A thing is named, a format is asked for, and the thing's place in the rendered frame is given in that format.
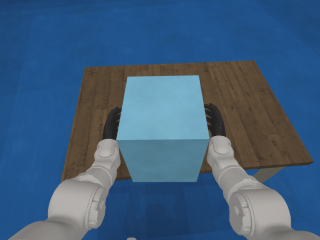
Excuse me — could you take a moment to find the left robot hand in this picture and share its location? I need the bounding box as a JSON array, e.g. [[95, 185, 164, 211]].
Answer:
[[102, 106, 122, 140]]

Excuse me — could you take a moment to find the table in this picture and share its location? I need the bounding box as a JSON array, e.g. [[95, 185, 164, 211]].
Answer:
[[60, 60, 314, 183]]

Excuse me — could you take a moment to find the robot left upper arm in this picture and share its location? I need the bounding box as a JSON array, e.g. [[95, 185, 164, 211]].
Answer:
[[8, 179, 107, 240]]

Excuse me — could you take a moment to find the robot left forearm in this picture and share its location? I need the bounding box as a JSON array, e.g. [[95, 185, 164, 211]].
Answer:
[[48, 139, 121, 217]]

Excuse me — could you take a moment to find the right robot hand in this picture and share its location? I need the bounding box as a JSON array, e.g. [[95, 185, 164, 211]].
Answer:
[[204, 103, 226, 137]]

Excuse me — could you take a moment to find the robot right forearm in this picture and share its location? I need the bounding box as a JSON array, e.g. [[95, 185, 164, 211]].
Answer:
[[207, 135, 291, 225]]

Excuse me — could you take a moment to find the robot right upper arm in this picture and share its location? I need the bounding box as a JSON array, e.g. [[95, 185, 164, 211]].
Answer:
[[229, 188, 320, 240]]

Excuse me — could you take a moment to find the carton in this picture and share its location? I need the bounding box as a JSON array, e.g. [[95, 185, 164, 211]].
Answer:
[[116, 75, 210, 182]]

